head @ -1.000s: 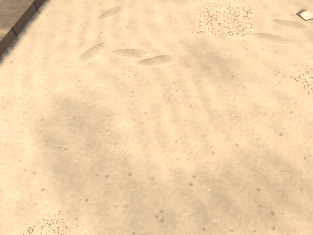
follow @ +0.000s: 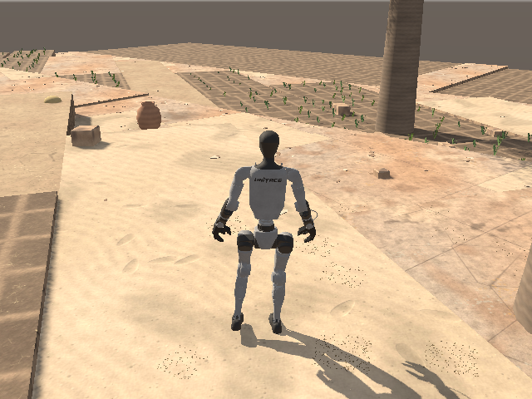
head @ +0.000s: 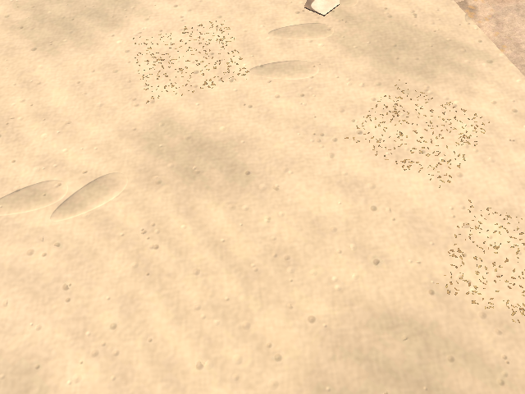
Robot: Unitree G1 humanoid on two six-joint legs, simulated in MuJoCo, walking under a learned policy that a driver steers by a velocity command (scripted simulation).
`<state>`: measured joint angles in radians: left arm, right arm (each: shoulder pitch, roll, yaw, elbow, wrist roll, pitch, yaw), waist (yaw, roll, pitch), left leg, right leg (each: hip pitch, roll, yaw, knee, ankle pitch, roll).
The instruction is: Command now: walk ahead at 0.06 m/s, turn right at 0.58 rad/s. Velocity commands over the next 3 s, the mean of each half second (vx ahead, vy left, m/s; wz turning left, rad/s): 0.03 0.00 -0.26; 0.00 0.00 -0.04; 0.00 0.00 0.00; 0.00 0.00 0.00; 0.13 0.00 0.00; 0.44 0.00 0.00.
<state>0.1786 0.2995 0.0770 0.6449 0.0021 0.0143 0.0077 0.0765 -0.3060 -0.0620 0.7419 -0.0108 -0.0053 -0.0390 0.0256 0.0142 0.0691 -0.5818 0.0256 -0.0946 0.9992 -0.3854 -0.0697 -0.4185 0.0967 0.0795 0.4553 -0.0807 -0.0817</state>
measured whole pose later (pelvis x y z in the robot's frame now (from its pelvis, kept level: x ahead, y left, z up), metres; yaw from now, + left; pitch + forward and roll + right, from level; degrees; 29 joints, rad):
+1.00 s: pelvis +0.04 +0.03 +0.00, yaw -7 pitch -2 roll +0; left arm 0.22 0.22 0.03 0.88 0.01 0.00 0.02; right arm 0.19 -0.25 -0.04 0.98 -0.01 0.00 -0.03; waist -0.02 0.00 0.04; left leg -0.22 0.03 -0.03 0.50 -0.25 -0.05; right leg -0.18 0.02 0.06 0.52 -0.30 0.00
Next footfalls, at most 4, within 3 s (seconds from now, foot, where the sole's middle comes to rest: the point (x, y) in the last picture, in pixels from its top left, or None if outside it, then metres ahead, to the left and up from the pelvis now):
0.20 left None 0.11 0.17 -0.77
0.48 right None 0.05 -0.10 -0.77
2.66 left None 0.21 0.16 -0.77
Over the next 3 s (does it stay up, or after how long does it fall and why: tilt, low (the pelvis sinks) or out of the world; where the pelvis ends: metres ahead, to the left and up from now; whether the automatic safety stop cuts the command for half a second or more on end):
stays up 0.32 0.08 0.00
